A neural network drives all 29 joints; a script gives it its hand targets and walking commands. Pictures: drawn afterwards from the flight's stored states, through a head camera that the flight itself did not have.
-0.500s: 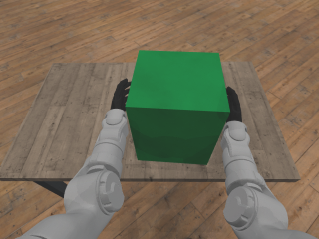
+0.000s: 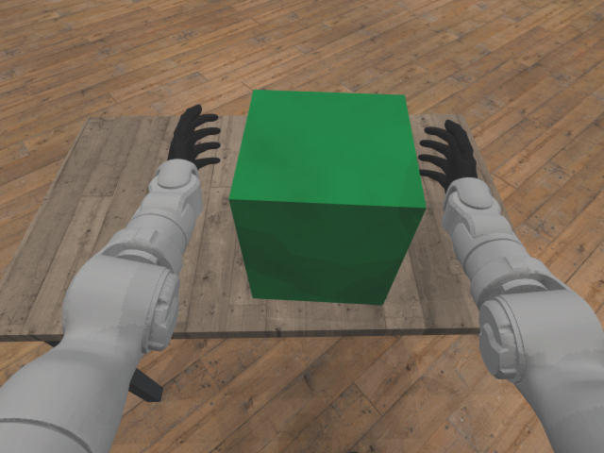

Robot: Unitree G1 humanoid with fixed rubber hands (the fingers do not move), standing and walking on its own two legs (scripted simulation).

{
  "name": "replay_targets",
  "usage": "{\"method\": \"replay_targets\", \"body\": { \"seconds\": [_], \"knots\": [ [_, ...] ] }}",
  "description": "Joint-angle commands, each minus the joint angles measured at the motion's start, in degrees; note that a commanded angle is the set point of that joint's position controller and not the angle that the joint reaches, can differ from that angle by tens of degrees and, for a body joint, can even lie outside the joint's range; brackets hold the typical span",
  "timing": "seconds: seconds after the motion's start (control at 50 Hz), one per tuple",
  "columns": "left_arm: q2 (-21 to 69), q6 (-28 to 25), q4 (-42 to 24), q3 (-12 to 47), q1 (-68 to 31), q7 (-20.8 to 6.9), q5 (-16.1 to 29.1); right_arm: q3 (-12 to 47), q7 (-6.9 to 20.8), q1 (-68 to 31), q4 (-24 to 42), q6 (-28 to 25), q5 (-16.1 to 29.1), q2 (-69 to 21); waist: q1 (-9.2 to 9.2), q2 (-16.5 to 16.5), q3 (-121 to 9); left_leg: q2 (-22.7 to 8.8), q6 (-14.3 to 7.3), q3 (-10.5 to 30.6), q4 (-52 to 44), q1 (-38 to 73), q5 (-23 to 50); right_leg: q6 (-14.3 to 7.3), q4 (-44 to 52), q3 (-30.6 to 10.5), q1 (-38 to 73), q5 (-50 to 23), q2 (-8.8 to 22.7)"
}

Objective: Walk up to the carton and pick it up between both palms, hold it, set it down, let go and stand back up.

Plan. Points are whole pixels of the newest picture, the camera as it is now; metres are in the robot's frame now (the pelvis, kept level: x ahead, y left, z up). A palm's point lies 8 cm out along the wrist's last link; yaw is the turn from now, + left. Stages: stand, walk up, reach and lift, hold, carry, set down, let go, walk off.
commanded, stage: set down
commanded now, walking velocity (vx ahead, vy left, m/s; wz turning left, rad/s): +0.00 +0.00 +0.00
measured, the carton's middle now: (322, 204) +0.44 +0.00 +0.04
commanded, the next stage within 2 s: none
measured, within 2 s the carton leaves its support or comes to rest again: neither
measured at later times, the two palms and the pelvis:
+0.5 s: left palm (168, 118) +0.45 +0.19 +0.19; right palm (498, 136) +0.44 -0.21 +0.18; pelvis -0.03 -0.03 +0.00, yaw +2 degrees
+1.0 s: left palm (164, 150) +0.42 +0.19 +0.17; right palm (491, 172) +0.41 -0.21 +0.15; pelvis -0.02 -0.03 +0.01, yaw +2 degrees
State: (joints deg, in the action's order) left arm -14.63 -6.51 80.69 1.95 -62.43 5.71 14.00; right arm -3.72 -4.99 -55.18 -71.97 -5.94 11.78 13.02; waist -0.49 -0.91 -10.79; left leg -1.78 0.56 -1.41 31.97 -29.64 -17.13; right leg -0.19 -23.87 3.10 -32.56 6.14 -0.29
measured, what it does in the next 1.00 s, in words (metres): stands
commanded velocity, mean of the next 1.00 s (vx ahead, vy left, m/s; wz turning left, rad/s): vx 0.00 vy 0.00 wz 0.00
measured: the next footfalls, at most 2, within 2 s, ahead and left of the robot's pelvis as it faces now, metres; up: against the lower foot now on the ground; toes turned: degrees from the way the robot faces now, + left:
none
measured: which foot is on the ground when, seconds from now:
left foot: down 0.00-1.00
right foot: down 0.00-1.00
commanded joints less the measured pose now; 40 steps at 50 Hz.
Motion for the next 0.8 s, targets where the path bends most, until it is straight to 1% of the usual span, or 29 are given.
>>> {"method": "replay_targets", "body": {
  "seconds": [0.0,0.06,0.14,0.22,0.28,0.36,0.42,0.5,0.58,0.66,0.72,0.74,0.76,0.78],
  "knots": [
    [-7.9,-0.9,-12.7,2.9,-31.1,-0.9,3.7,2.4,0.7,-32.1,9.1,-1.1,5.8,14.7,-1.58,-3.9,-39.6,0.7,7.3,0.0,0.1,13.5,35.4,-1.1,-3.7,0.6,22.5,-20.7,-3.3],
    [-9.2,1.8,-16.3,4.1,-33.4,-1.1,5.5,4.0,1.9,-34.4,10.3,1.6,8.8,15.6,-1.58,-3.4,-38.6,1.1,6.1,0.3,-1.3,13.0,31.8,-1.0,-3.0,0.5,22.0,-18.6,-3.4],
    [-12.0,4.7,-16.4,5.1,-35.6,-1.8,7.6,4.7,2.7,-36.5,11.3,5.4,9.9,15.3,-1.00,-1.5,-35.6,2.0,3.7,0.0,-4.4,6.5,20.7,-0.9,-3.0,-0.5,23.7,-13.4,-2.2],
    [-15.4,6.3,-15.3,5.3,-37.4,-1.9,8.9,4.6,2.3,-38.9,13.6,8.4,9.6,14.1,-0.35,0.7,-36.0,3.0,1.5,-0.5,-7.1,-2.0,12.5,-0.4,-3.9,-2.1,29.8,-11.1,-0.5],
    [-17.7,7.7,-14.6,5.1,-38.3,-2.2,9.3,3.7,1.2,-40.3,16.0,10.5,8.6,13.6,-0.31,1.9,-37.4,3.6,0.6,-0.8,-8.8,-6.6,9.3,-0.1,-4.4,-3.4,35.0,-11.6,0.4],
    [-20.0,10.5,-15.8,4.4,-39.6,-2.7,9.4,1.4,-1.1,-41.7,20.3,13.6,6.2,13.3,-0.95,2.3,-40.3,4.2,0.7,-1.2,-10.1,-8.7,8.8,0.2,-4.5,-4.3,40.0,-14.5,0.8],
    [-21.0,13.1,-18.0,3.5,-40.6,-3.0,9.1,-0.7,-2.9,-42.4,23.4,16.1,4.4,13.1,-1.81,1.7,-42.0,4.6,1.3,-1.4,-10.5,-8.0,10.1,0.2,-4.2,-4.3,42.1,-17.1,0.6],
    [-21.3,16.1,-20.0,2.2,-41.0,-3.4,8.2,-2.7,-4.3,-42.6,26.0,19.0,3.1,12.8,-2.83,0.7,-42.7,4.8,2.0,-1.4,-10.7,-5.5,12.8,0.2,-3.8,-3.6,44.0,-20.4,0.2],
    [-20.5,18.3,-20.6,0.7,-37.9,-4.5,6.2,-2.3,-5.1,-39.8,25.6,20.9,3.5,11.7,-3.42,-0.2,-39.2,4.7,2.3,-1.1,-11.4,-1.8,15.8,0.5,-2.7,-2.9,45.8,-22.7,0.0],
    [-19.1,19.3,-22.0,-1.5,-31.7,-5.9,3.2,-0.3,-5.7,-34.1,24.8,21.3,5.4,10.1,-3.42,-0.8,-32.9,4.4,2.3,-0.9,-12.2,3.6,18.5,0.9,-1.0,-2.1,46.7,-23.0,-0.4],
    [-17.9,19.1,-24.5,-3.6,-25.3,-6.8,0.6,1.6,-6.1,-27.9,25.4,20.5,6.7,8.5,-2.94,-0.6,-26.9,4.3,1.8,-0.9,-13.0,7.8,19.3,1.2,0.4,-1.5,47.3,-21.6,-0.6],
    [-20.2,18.6,-24.1,-3.9,-30.1,-6.9,1.1,0.9,-5.8,-30.2,26.5,20.7,7.2,9.6,-1.30,-3.8,-24.3,3.5,1.2,-0.3,-13.6,4.6,14.9,0.3,1.4,-1.9,42.8,-13.1,-0.7],
    [-19.5,18.1,-23.8,-2.3,-30.5,-6.5,2.1,0.8,-5.5,-30.4,26.8,20.8,7.2,9.6,-1.31,-4.3,-22.0,2.8,0.5,0.0,-13.9,4.1,11.6,-0.3,1.6,-1.8,40.4,-7.5,-0.8],
    [-19.1,17.5,-24.0,-1.4,-31.0,-5.9,3.2,0.6,-5.1,-30.8,27.8,20.6,7.0,9.4,-1.25,-4.2,-21.9,2.5,-0.1,0.0,-13.7,3.9,9.6,-0.5,1.6,-1.7,38.2,-4.1,-0.7]
  ]
}}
